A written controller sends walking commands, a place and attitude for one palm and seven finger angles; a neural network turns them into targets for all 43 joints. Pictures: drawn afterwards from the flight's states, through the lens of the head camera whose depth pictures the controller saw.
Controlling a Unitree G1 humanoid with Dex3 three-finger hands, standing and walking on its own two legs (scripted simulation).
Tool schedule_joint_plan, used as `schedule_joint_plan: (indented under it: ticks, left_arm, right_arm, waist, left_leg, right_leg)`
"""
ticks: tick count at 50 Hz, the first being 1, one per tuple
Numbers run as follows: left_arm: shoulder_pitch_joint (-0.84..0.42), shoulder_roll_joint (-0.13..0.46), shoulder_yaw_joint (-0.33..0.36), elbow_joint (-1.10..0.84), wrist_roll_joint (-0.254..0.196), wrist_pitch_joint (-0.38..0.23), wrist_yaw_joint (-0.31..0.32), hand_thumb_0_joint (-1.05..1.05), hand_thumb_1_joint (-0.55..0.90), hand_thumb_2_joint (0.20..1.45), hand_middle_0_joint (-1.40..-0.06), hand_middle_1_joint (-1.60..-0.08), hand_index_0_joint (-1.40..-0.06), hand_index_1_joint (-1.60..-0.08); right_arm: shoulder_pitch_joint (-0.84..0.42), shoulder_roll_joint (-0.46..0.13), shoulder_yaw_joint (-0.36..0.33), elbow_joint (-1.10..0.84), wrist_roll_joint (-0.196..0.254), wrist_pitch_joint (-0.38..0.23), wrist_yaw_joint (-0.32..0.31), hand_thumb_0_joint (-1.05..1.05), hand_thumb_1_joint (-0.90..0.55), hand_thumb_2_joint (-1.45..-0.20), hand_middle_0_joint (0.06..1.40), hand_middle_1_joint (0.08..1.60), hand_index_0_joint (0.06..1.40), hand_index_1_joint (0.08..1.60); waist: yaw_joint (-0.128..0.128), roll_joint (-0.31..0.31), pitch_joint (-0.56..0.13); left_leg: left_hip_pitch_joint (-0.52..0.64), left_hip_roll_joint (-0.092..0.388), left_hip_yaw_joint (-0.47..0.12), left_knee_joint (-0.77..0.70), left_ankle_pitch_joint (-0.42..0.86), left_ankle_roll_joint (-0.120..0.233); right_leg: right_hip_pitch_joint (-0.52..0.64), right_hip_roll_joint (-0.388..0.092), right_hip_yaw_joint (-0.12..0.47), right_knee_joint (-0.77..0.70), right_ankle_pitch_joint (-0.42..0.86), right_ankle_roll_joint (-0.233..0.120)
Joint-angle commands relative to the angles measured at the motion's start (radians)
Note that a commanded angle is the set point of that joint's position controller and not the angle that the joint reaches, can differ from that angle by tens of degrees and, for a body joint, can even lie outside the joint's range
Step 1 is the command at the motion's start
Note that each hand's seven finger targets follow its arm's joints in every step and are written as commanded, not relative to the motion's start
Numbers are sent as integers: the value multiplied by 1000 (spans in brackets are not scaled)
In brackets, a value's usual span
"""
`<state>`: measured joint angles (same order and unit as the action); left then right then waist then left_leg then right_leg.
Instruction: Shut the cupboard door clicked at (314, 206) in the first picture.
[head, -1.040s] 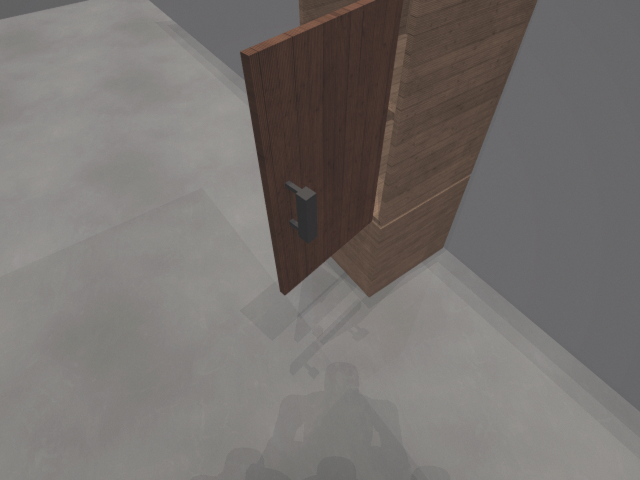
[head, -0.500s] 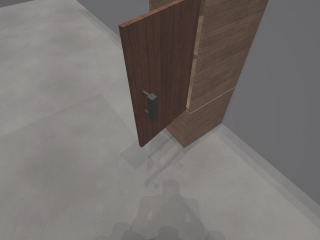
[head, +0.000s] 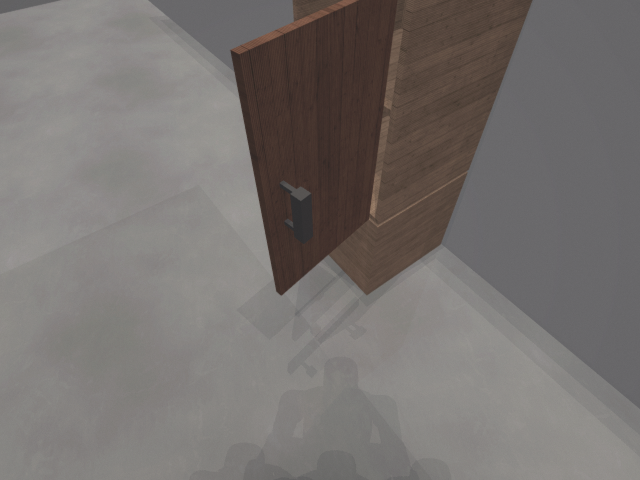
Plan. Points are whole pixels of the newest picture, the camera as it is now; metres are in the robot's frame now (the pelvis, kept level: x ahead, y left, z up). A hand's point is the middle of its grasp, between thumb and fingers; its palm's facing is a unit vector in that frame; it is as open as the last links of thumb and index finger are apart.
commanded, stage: walk around to get in front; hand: left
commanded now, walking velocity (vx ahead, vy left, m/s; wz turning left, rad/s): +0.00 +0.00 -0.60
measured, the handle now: (294, 211) +0.57 +0.09 -0.06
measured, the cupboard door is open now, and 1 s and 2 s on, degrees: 100 100 100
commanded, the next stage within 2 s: none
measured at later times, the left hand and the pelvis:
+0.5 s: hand out of the picture +0.10 +0.16 -0.17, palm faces -0.17 -0.93 -0.32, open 7.4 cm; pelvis -0.03 -0.04 -0.02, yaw -13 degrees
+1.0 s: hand out of the picture +0.13 +0.14 -0.19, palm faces -0.40 -0.89 -0.20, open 7.4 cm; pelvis -0.01 -0.02 -0.01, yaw -29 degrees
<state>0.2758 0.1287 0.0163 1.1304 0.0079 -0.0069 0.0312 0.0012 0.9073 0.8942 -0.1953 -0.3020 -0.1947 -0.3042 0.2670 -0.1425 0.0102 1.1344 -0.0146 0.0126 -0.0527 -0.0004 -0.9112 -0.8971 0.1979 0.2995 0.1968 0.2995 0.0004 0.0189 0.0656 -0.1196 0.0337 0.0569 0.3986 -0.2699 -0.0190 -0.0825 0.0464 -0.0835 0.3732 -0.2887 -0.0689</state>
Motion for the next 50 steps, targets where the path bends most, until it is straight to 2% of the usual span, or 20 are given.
schedule_joint_plan:
  ticks: [1, 8, 10, 12, 14, 18, 20, 21, 22, 23, 24, 26, 29, 41, 45, 46, 47, 48, 49, 50]
  left_arm:
    - [52, 153, 52, -49, 5, 19, 5, 0, 900, 900, -200, -300, -200, -300]
    - [-3, 172, 86, -122, 12, 40, -12, 0, 900, 900, -200, -300, -200, -300]
    - [-38, 166, 89, -151, 13, 43, -20, 0, 900, 900, -200, -300, -200, -300]
    - [-89, 138, 87, -186, 13, 51, -31, 0, 900, 900, -200, -300, -200, -300]
    - [-110, 145, 99, -209, 17, 60, -39, 0, 900, 900, -200, -300, -200, -300]
    - [-69, 127, 94, -218, 18, 55, -57, 0, 900, 900, -200, -300, -200, -300]
    - [0, 151, 101, -194, 17, 50, -59, 0, 900, 900, -200, -300, -200, -300]
    - [59, 211, 111, -178, 22, 39, -54, 0, 900, 900, -200, -300, -200, -300]
    - [84, 329, 132, -178, 32, 27, -36, 0, 900, 900, -200, -300, -200, -300]
    - [105, 348, 131, -187, 13, 27, -25, 0, 900, 900, -200, -300, -200, -300]
    - [53, 350, 127, -200, 14, 29, -21, 0, 900, 900, -200, -300, -200, -300]
    - [-57, 289, 118, -245, 21, 33, -12, 0, 900, 900, -200, -300, -200, -300]
    - [-34, 275, 108, -249, 17, 18, -6, 0, 900, 900, -200, -300, -200, -300]
    - [-2, 282, 117, -263, 25, 25, -12, 0, 900, 900, -200, -300, -200, -300]
    - [-76, 277, 116, -283, 17, 31, -16, 0, 900, 900, -200, -300, -200, -300]
    - [-101, 255, 110, -291, 10, 33, -18, 0, 900, 900, -200, -300, -200, -300]
    - [-81, 198, 98, -310, -1, 34, -28, 0, 900, 900, -200, -300, -200, -300]
    - [-97, 196, 92, -322, 6, 31, -38, 0, 900, 900, -200, -300, -200, -300]
    - [-108, 226, 99, -321, 17, 36, -45, 0, 900, 900, -200, -300, -200, -300]
    - [-92, 231, 109, -307, 26, 41, -53, 0, 900, 900, -200, -300, -200, -300]
  right_arm:
    - [87, -124, -45, -27, -5, 10, -23, 0, -900, -900, 200, 300, 200, 300]
    - [42, -150, -74, -103, -5, 16, -27, 0, -900, -900, 200, 300, 200, 300]
    - [47, -177, -83, -115, -9, 12, -28, 0, -900, -900, 200, 300, 200, 300]
    - [68, -215, -90, -122, -17, 2, -28, 0, -900, -900, 200, 300, 200, 300]
    - [42, -220, -84, -142, -23, -4, -26, 0, -900, -900, 200, 300, 200, 300]
    - [-81, -263, -95, -202, -32, -5, -16, 0, -900, -900, 200, 300, 200, 300]
    - [-110, -274, -101, -212, -23, 4, -6, 0, -900, -900, 200, 300, 200, 300]
    - [-117, -254, -102, -226, -12, 8, -1, 0, -900, -900, 200, 300, 200, 300]
    - [-129, -169, -88, -273, -1, 10, 7, 0, -900, -900, 200, 300, 200, 300]
    - [-151, -191, -90, -300, -2, 22, 7, 0, -900, -900, 200, 300, 200, 300]
    - [-130, -185, -92, -282, 4, 29, 12, 0, -900, -900, 200, 300, 200, 300]
    - [-186, -188, -91, -284, -1, 24, 12, 0, -900, -900, 200, 300, 200, 300]
    - [-181, -161, -82, -279, 2, 23, 19, 0, -900, -900, 200, 300, 200, 300]
    - [-247, -160, -78, -344, 16, 14, 8, 0, -900, -900, 200, 300, 200, 300]
    - [-123, -168, -78, -317, 21, 0, 3, 0, -900, -900, 200, 300, 200, 300]
    - [-65, -193, -82, -301, 18, -9, -2, 0, -900, -900, 200, 300, 200, 300]
    - [-38, -283, -96, -299, 4, -21, -7, 0, -900, -900, 200, 300, 200, 300]
    - [-31, -336, -105, -314, 0, -14, -8, 0, -900, -900, 200, 300, 200, 300]
    - [-47, -322, -94, -325, -12, -7, -13, 0, -900, -900, 200, 300, 200, 300]
    - [-85, -273, -78, -331, -16, -13, -15, 0, -900, -900, 200, 300, 200, 300]
  waist:
    - [-7, -40, 5]
    - [-10, -25, -41]
    - [-21, 68, -36]
    - [-33, 234, -18]
    - [-14, 176, -11]
    - [33, 126, -45]
    - [70, 71, -63]
    - [99, -84, -73]
    - [109, -414, -70]
    - [116, -365, -101]
    - [81, -257, -79]
    - [44, -223, -30]
    - [36, -90, -116]
    - [47, -122, -115]
    - [-17, -98, -151]
    - [-48, -53, -167]
    - [-50, 196, -180]
    - [-42, 306, -152]
    - [-38, 184, -104]
    - [-5, 139, -77]
  left_leg:
    - [-29, 97, -15, 51, 234, 30]
    - [-28, 138, -10, 107, 149, 39]
    - [9, 207, -71, 47, 176, 71]
    - [35, 381, -203, -90, 307, 181]
    - [19, 425, -189, -98, 383, 224]
    - [-26, 351, -11, 18, 401, 136]
    - [-88, 288, 66, 162, 302, 73]
    - [-175, 204, 126, 346, 154, 22]
    - [-421, 43, 137, 623, -340, -36]
    - [-434, 26, 2, 761, -401, -38]
    - [-441, 58, -47, 817, -347, -31]
    - [-480, 71, -79, 818, -231, -38]
    - [-429, 41, -72, 736, -160, -51]
    - [-343, -13, -101, 448, -172, -37]
    - [-100, -21, -102, 151, -28, -23]
    - [64, 28, -122, 7, 55, -11]
    - [187, 264, -364, -124, 90, 64]
    - [139, 459, -514, -136, 247, 166]
    - [27, 477, -485, -119, 308, 225]
    - [-19, 406, -389, -116, 370, 208]
  right_leg:
    - [-63, -165, 158, 21, 482, -4]
    - [-163, -138, 225, 104, 416, -21]
    - [-251, -85, 196, 200, 337, -2]
    - [-378, -20, 87, 502, -159, 35]
    - [-420, -54, 130, 663, -286, 47]
    - [-278, -81, 53, 451, -210, 52]
    - [-127, -49, 6, 226, -9, 54]
    - [-27, -89, 79, 61, 206, 40]
    - [55, -340, 495, -38, 506, -64]
    - [21, -415, 590, -34, 661, -151]
    - [-27, -407, 523, -40, 416, -187]
    - [-70, -313, 499, -14, 405, -161]
    - [0, -263, 428, 36, 588, -135]
    - [-15, -234, 547, 38, 615, -148]
    - [-156, -173, 535, 97, 496, -80]
    - [-270, -114, 477, 154, 368, -30]
    - [-449, 27, 332, 307, -1, 37]
    - [-510, 43, 179, 539, -347, 91]
    - [-502, 1, 187, 703, -337, 103]
    - [-500, -11, 185, 785, -258, 117]
